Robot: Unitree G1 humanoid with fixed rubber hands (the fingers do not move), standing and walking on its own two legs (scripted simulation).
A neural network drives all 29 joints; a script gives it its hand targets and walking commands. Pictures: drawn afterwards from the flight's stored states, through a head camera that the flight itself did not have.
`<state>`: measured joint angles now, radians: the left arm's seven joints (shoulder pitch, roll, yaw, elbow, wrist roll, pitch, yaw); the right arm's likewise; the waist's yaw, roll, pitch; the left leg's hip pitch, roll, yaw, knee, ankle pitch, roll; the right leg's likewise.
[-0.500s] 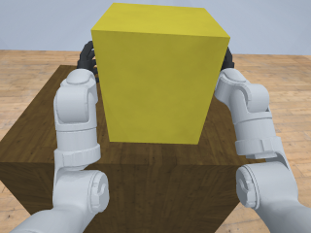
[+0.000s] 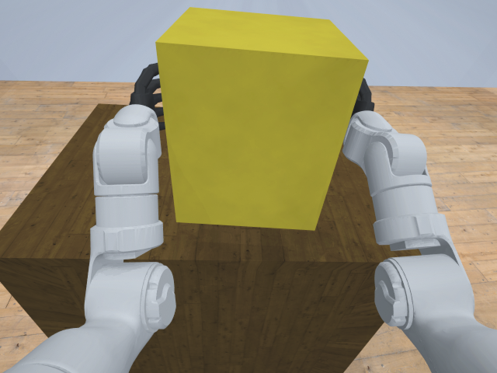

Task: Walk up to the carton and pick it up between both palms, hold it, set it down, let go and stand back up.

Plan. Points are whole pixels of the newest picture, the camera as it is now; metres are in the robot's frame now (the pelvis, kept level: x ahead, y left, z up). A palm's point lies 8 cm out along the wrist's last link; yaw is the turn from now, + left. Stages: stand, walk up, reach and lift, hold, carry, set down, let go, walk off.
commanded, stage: hold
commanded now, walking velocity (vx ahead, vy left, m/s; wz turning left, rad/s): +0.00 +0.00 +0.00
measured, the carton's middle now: (253, 120) +0.39 +0.00 +0.26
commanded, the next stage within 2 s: none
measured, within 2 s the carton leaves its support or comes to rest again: neither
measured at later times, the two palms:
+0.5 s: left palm (136, 115) +0.35 +0.16 +0.28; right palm (356, 111) +0.37 -0.15 +0.29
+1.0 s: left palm (142, 112) +0.35 +0.15 +0.29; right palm (366, 110) +0.36 -0.16 +0.30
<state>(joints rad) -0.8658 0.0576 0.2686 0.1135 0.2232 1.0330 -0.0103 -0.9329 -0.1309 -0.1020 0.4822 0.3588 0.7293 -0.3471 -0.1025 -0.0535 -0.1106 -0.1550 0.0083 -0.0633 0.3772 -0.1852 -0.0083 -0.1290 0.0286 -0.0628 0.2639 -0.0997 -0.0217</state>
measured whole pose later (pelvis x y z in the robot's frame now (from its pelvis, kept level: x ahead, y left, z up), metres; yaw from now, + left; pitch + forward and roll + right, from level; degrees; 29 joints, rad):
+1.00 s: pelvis -0.01 -0.01 +0.00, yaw +1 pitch -4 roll -1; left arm -0.94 0.06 0.32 0.21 0.25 1.01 -0.03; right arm -1.04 -0.11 -0.17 0.60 0.29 0.73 -0.33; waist -0.10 -0.06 -0.12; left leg -0.15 0.01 -0.09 0.38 -0.16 -0.02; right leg -0.13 0.04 -0.08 0.29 -0.10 -0.04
